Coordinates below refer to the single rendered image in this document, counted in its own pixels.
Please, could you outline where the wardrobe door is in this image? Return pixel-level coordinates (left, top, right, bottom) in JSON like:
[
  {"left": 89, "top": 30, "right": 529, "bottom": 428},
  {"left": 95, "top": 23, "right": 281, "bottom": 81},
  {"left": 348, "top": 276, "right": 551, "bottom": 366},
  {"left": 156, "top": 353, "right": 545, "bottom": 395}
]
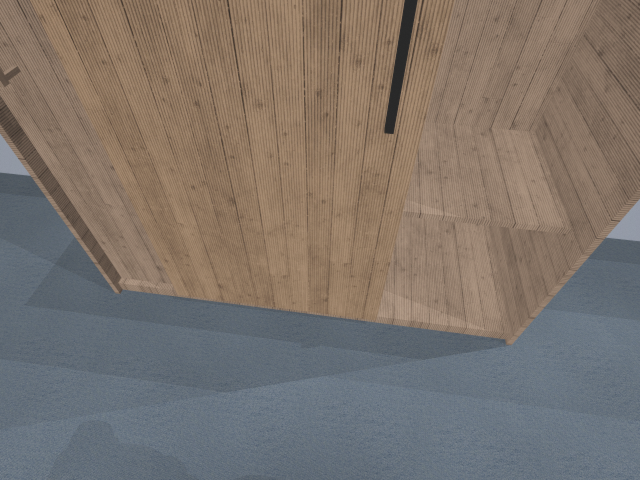
[
  {"left": 0, "top": 0, "right": 172, "bottom": 284},
  {"left": 30, "top": 0, "right": 455, "bottom": 320}
]

